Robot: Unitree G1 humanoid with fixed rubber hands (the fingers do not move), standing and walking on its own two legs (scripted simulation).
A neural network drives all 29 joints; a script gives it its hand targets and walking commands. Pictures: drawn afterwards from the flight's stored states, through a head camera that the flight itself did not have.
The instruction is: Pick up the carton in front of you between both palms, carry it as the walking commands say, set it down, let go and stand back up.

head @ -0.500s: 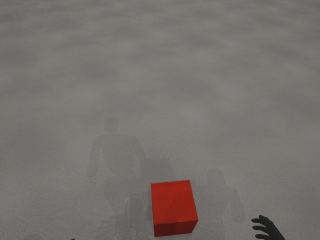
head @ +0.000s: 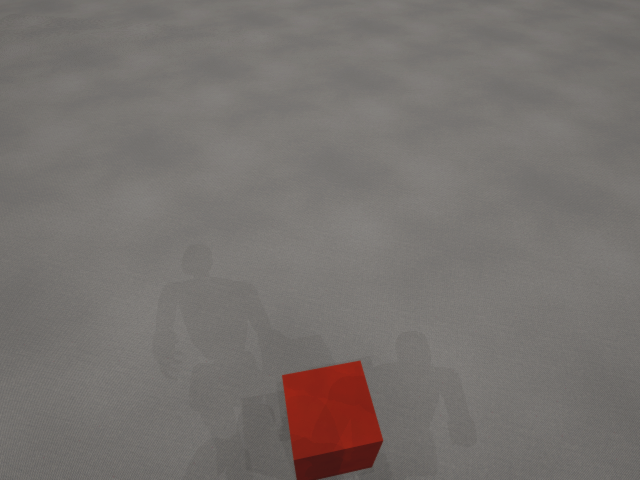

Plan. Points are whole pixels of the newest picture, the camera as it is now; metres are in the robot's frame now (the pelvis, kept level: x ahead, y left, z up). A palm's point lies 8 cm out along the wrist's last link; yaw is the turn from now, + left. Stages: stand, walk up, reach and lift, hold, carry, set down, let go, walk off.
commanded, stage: stand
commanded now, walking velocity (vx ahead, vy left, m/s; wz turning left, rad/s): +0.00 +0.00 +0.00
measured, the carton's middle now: (328, 422) +0.40 -0.03 -0.62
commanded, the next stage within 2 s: none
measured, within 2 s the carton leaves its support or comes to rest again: neither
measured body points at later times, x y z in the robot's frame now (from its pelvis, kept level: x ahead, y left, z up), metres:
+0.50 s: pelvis -0.02 +0.00 +0.00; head -0.01 +0.00 +0.45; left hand +0.09 +0.25 -0.11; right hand +0.03 -0.28 -0.11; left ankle -0.10 +0.11 -0.71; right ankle -0.02 -0.12 -0.71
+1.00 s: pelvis -0.03 +0.00 +0.01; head -0.02 +0.00 +0.46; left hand +0.09 +0.25 -0.11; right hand +0.00 -0.27 -0.12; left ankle -0.10 +0.11 -0.71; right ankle -0.02 -0.12 -0.71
